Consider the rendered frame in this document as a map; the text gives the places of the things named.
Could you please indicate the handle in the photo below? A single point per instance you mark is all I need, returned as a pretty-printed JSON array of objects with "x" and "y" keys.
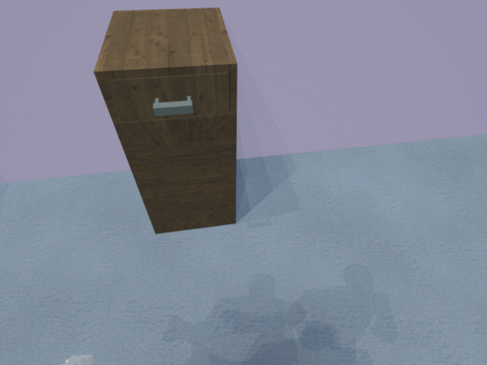
[{"x": 173, "y": 108}]

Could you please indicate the cabinet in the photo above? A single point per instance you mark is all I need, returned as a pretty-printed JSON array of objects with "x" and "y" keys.
[{"x": 184, "y": 167}]

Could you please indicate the drawer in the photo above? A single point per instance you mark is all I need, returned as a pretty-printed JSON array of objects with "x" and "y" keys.
[{"x": 134, "y": 97}]

